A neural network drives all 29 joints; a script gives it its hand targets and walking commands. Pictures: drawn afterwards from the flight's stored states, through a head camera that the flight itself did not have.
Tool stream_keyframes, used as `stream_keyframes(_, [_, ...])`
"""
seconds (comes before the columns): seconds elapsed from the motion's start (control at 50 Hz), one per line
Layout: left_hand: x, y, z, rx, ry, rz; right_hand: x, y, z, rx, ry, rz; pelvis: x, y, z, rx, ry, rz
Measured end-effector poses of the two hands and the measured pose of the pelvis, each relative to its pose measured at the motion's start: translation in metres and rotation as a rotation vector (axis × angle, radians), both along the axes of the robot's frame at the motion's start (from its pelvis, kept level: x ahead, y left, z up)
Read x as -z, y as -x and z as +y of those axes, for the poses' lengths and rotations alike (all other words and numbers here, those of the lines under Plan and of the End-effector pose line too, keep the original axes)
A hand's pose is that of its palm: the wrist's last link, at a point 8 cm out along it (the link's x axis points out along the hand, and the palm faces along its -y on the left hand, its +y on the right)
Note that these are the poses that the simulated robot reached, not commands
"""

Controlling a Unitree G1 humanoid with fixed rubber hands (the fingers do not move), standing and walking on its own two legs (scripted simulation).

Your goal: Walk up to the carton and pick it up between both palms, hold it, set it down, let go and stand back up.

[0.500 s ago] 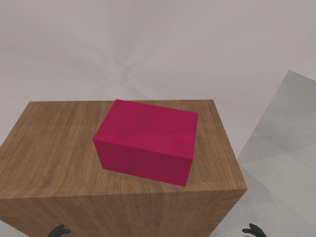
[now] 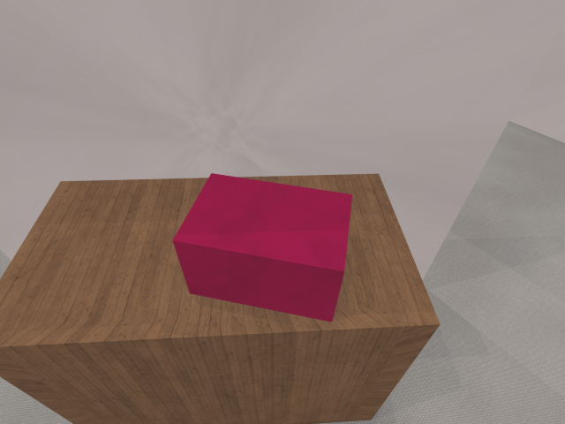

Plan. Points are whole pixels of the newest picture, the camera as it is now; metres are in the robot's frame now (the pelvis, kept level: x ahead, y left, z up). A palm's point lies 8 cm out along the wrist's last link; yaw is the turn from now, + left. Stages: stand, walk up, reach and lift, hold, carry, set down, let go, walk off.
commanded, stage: stand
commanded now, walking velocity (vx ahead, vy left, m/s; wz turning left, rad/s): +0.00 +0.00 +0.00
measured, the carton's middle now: (269, 245) +0.46 +0.02 -0.05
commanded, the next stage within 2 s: none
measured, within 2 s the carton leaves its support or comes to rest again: neither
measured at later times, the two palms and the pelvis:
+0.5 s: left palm out of the picture +0.01 +0.29 -0.12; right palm out of the picture +0.02 -0.30 -0.12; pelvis -0.03 -0.01 +0.00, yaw +0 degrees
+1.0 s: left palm out of the picture +0.04 +0.27 -0.12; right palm out of the picture +0.03 -0.30 -0.12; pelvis -0.02 -0.01 +0.00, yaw -1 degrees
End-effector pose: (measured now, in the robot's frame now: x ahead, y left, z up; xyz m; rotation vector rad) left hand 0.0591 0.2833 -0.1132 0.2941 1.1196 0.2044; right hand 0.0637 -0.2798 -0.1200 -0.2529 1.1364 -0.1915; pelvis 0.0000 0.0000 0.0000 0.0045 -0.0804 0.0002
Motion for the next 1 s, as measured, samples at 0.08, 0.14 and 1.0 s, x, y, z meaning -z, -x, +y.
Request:
stream_keyframes(0.08, [0.001, 0.007, 0.0, -0.002, 0.002, 0.011, 0.001, 0.009, 0.0, 0.006, 0.0, 0.014, 0.0, 0.006, 0.0, 0.0, -0.001, -0.001])
stream_keyframes(0.14, [0.001, 0.013, 0.001, -0.005, 0.0, 0.021, 0.002, 0.016, -0.002, 0.01, 0.002, 0.023, 0.0, 0.01, 0.0, 0.0, -0.001, -0.001])
stream_keyframes(1.0, [0.002, 0.015, -0.009, -0.004, -0.003, 0.053, 0.002, 0.031, -0.024, 0.034, 0.019, 0.06, 0.0, 0.017, -0.015, 0.016, -0.001, 0.019])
